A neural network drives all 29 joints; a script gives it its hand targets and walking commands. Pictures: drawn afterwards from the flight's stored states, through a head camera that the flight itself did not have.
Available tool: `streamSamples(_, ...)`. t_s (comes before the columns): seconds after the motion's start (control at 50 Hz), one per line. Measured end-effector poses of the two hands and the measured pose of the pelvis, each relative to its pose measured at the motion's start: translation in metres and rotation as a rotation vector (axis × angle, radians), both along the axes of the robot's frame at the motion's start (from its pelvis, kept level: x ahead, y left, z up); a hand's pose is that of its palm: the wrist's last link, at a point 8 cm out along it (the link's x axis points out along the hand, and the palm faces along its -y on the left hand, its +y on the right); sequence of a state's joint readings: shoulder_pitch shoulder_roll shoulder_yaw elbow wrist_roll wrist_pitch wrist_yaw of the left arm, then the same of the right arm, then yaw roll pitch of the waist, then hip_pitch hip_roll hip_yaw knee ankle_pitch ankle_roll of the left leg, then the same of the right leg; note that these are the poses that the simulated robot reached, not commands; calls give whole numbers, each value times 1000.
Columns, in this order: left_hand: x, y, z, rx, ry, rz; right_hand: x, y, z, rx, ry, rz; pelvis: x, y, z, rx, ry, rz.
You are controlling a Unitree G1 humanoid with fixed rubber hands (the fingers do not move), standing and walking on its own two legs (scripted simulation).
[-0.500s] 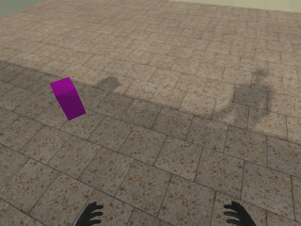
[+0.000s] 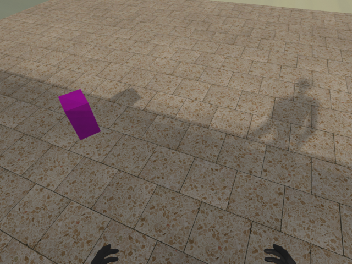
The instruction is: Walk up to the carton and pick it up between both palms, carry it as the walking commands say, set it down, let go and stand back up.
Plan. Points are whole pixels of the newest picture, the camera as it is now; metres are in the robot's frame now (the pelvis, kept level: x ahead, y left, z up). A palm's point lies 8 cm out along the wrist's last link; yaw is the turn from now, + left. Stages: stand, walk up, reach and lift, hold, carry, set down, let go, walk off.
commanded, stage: stand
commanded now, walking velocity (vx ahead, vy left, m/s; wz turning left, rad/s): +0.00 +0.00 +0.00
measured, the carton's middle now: (80, 114) +1.26 +0.80 -0.61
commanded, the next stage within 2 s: walk up in 0.42 s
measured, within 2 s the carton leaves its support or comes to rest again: neither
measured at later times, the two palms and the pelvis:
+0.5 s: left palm out of the picture +0.12 +0.23 -0.10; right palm out of the picture +0.11 -0.23 -0.10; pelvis +0.00 +0.00 +0.00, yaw +0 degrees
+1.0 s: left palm out of the picture -0.04 +0.37 -0.11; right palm (225, 203) +0.30 -0.10 -0.08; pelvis +0.07 +0.11 +0.01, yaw +14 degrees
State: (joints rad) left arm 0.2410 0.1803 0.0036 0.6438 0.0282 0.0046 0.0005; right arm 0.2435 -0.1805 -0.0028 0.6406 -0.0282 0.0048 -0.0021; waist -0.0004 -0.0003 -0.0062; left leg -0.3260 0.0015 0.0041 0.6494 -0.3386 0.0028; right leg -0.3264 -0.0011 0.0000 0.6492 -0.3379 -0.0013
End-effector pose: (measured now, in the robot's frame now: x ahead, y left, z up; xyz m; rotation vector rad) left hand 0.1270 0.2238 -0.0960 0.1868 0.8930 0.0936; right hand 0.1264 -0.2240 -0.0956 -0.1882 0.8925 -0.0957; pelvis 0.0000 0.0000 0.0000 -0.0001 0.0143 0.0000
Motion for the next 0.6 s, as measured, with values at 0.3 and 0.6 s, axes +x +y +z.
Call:
streamSamples(0.3,-6,1,-2,-2,21,14,-6,-1,-2,2,21,-15,0,0,2,0,-2,0)
streamSamples(0.6,-14,3,-4,-1,48,32,-14,-3,-5,1,50,-33,0,0,3,0,-5,0)
